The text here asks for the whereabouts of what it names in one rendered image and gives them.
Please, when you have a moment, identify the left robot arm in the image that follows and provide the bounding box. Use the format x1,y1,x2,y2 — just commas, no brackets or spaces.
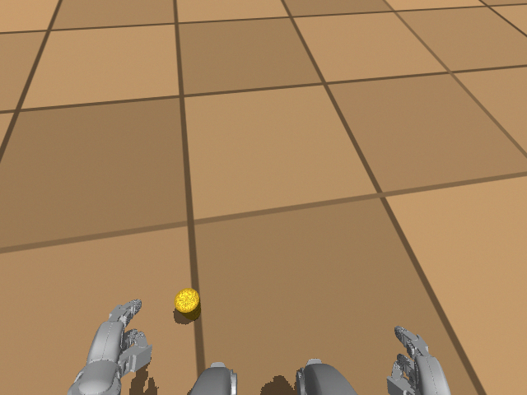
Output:
67,360,121,395

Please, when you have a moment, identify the right robot hand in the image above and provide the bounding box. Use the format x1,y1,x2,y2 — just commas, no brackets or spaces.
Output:
387,326,451,395

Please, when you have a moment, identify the cup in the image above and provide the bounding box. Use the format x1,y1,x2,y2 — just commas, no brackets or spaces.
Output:
174,288,201,320

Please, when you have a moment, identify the left robot hand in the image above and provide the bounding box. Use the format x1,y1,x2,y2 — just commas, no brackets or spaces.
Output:
86,300,152,378

